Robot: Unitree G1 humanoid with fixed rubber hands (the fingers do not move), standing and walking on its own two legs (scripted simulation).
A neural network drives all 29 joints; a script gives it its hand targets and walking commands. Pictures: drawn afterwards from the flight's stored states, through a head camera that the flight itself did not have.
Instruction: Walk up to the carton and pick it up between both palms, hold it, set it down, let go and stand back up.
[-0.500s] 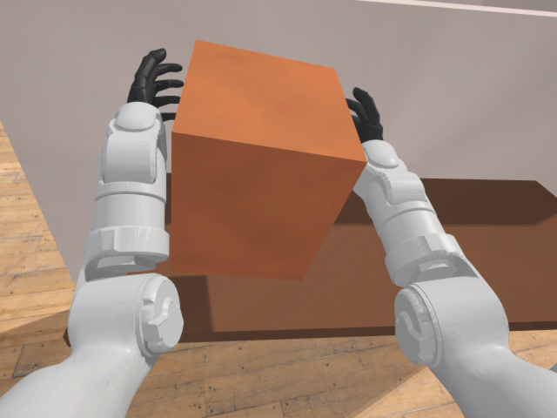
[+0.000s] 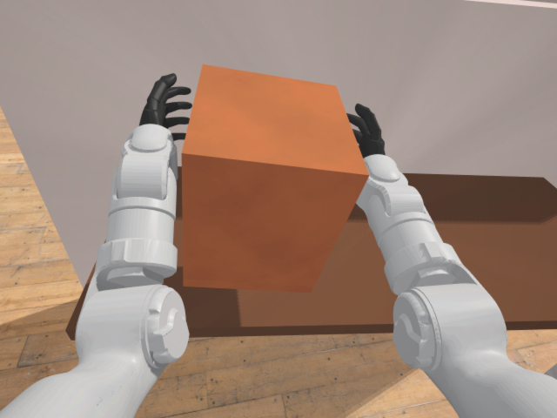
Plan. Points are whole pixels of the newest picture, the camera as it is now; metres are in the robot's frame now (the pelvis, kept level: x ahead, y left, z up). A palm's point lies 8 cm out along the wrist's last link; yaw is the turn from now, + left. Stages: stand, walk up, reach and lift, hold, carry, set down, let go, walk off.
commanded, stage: set down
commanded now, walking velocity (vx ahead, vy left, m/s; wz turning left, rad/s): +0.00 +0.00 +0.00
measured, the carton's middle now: (260, 185) +0.41 +0.01 +0.17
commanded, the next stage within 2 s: none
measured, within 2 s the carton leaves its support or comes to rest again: rests again in 1.70 s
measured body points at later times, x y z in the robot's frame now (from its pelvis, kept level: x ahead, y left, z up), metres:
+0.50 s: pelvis +0.01 +0.00 +0.00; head -0.04 +0.02 +0.45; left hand +0.43 +0.16 +0.22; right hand +0.42 -0.14 +0.20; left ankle +0.02 +0.13 -0.75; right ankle -0.02 -0.10 -0.75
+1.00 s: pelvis +0.01 +0.00 +0.00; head -0.02 +0.02 +0.45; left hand +0.43 +0.15 +0.18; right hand +0.43 -0.14 +0.16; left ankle +0.02 +0.13 -0.75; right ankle -0.02 -0.10 -0.75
